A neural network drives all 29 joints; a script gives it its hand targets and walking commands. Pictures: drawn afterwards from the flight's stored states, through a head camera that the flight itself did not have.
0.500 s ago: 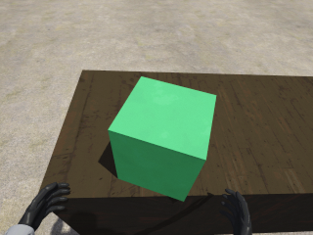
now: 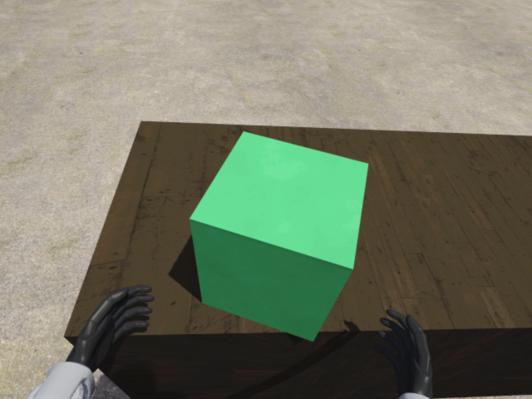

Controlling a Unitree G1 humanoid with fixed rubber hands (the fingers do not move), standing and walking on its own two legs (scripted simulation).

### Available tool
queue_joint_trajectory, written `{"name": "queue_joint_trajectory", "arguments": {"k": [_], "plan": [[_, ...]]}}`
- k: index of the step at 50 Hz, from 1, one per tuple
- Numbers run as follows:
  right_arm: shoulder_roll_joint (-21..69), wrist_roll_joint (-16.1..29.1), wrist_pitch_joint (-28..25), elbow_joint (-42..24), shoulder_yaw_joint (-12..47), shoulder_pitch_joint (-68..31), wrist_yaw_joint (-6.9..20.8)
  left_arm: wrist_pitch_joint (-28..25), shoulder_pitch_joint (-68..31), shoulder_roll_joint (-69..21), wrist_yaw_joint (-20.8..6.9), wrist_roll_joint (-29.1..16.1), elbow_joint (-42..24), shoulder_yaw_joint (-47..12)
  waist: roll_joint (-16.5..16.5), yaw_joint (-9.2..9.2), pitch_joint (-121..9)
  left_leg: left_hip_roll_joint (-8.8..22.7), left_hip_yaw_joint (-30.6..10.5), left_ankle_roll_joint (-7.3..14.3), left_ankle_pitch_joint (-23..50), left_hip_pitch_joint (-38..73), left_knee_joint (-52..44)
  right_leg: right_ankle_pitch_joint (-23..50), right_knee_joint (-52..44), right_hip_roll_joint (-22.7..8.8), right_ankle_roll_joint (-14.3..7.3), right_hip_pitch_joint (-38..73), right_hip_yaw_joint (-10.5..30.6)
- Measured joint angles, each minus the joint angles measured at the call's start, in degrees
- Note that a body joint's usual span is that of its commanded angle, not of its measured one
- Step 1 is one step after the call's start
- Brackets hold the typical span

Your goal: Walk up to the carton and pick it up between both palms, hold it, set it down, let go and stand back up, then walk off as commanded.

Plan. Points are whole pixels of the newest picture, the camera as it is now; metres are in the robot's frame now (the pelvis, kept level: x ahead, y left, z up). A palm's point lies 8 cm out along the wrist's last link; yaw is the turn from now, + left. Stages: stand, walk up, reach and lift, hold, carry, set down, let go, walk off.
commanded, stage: reach and lift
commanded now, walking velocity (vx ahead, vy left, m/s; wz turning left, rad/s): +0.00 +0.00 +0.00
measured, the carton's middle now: (279, 238) +0.38 -0.01 +0.02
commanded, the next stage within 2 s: none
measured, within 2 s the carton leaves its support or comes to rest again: neither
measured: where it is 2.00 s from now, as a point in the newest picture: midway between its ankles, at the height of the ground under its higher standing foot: outside the picture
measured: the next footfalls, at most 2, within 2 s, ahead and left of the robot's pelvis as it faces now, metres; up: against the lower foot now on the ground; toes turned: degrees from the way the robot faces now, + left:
none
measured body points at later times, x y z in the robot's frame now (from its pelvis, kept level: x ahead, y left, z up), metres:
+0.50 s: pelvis +0.02 -0.01 +0.00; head +0.03 +0.02 +0.45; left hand +0.29 +0.22 +0.06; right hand +0.24 -0.20 +0.05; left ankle +0.02 +0.12 -0.74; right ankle +0.00 -0.13 -0.74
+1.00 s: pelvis +0.01 +0.00 +0.00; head +0.01 +0.02 +0.45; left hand +0.39 +0.19 +0.12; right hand +0.30 -0.21 +0.09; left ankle +0.02 +0.12 -0.74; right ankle +0.00 -0.13 -0.74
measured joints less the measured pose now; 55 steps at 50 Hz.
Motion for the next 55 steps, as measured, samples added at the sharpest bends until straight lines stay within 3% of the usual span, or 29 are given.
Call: {"name": "queue_joint_trajectory", "arguments": {"k": [10,16,21,25,34,37,44,55], "plan": [[-0.28,0.78,9.07,-5.65,-0.03,-4.64,-1.04,8.49,-8.63,0.09,1.08,-1.34,-0.06,0.03,0.01,-0.23,-1.62,0.18,0.01,-0.47,-0.65,0.32,-0.75,-1.01,0.0,0.12,0.0,-0.05,0.01],[-1.83,2.59,11.13,-6.68,-0.05,-4.74,-2.57,13.73,-8.57,0.09,0.13,-1.34,-2.31,3.06,0.01,-0.37,-1.61,0.11,0.02,-0.76,-0.69,0.59,-1.6,-1.37,-0.25,0.02,0.0,-0.04,0.0],[-3.72,2.68,11.18,-10.26,-0.03,-4.93,-3.09,14.83,-8.77,0.13,-0.06,-1.35,-5.95,4.03,0.01,-0.47,-1.78,0.11,0.02,-0.79,-0.69,0.6,-1.66,-1.35,-0.3,0.02,0.0,-0.04,0.01],[-4.16,3.08,12.36,-11.53,-0.02,-6.84,-2.59,15.79,-10.64,0.25,-0.12,-1.34,-6.22,4.02,0.01,-1.27,-2.49,0.09,0.02,-0.79,-0.5,0.61,-1.66,-1.13,-0.29,0.0,0.0,-0.04,0.01],[-4.79,4.21,22.53,-11.1,-0.03,-15.67,-2.37,24.04,-21.55,0.8,-0.63,-1.33,-6.2,4.01,0.01,-3.45,-2.65,-0.01,0.03,-0.56,0.5,0.61,-1.7,-0.15,-0.29,-0.09,0.0,-0.06,0.01],[-5.42,4.22,24.66,-10.65,-0.33,-20.48,-2.36,26.01,-26.72,1.01,-0.83,-1.33,-4.32,4.04,0.01,-4.48,-2.65,-0.05,0.04,-0.42,0.8,0.6,-1.71,0.14,-0.29,-0.11,0.0,-0.06,0.01],[-6.41,4.42,27.68,-4.46,-1.64,-31.3,-3.02,29.38,-37.16,1.01,-2.16,-1.33,7.73,4.08,0.01,-6.69,-2.64,-0.15,0.05,-0.19,1.09,0.61,-1.78,0.39,-0.33,-0.21,0.0,-0.06,0.01],[-7.82,6.13,27.76,-1.53,-2.35,-33.73,-2.84,30.27,-38.88,0.98,-1.56,-1.34,8.68,4.12,0.01,-7.12,-2.64,-0.43,0.08,-0.19,1.09,0.61,-3.32,0.05,-1.33,-0.51,0.0,-0.27,0.01]]}}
